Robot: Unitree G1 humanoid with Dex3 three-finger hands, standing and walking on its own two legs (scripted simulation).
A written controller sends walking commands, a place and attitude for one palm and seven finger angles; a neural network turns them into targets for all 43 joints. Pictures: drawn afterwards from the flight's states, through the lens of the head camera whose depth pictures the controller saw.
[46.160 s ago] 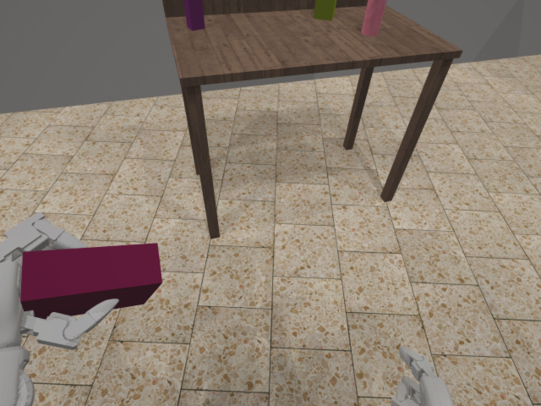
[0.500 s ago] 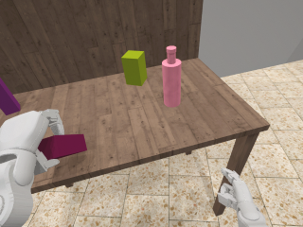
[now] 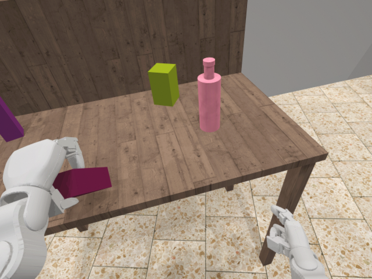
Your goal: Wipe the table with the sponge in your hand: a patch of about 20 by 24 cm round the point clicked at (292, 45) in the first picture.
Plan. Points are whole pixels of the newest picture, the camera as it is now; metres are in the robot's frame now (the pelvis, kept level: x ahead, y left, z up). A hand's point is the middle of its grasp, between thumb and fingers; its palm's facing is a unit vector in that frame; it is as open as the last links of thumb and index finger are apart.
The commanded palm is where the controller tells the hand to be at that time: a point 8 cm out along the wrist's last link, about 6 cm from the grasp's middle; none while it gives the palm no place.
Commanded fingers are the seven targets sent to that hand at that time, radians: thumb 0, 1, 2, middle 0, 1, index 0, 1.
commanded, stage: step back with the hand held close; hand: left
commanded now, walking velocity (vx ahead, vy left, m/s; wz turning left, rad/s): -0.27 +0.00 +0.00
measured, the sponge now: (78, 184) +0.23 +0.29 +0.12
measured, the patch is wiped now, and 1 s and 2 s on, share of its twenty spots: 1.00 1.00 1.00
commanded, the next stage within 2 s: stop stepping back and stand still in 1.54 s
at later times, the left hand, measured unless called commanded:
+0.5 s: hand (69, 154) +0.22 +0.25 +0.22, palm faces +0.39 -0.77 -0.50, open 8.7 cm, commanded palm +0.15 +0.30 +0.24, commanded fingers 0.00 0.10 1.30 -1.20 -1.60 -1.20 -1.60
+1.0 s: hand (41, 191) +0.15 +0.25 +0.22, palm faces +0.44 -0.84 -0.32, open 8.7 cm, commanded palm +0.07 +0.31 +0.24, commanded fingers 0.00 0.10 1.30 -1.20 -1.60 -1.20 -1.60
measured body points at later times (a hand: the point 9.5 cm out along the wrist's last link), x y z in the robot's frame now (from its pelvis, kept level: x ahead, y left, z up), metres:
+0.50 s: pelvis -0.01 +0.02 -0.01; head +0.02 +0.02 +0.44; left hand +0.19 +0.29 +0.25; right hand +0.12 -0.23 -0.11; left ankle +0.00 +0.12 -0.74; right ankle +0.03 -0.09 -0.74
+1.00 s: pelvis -0.08 +0.02 -0.02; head -0.06 +0.04 +0.43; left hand +0.12 +0.29 +0.23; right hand +0.11 -0.21 -0.09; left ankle -0.05 +0.14 -0.74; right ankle +0.03 -0.09 -0.74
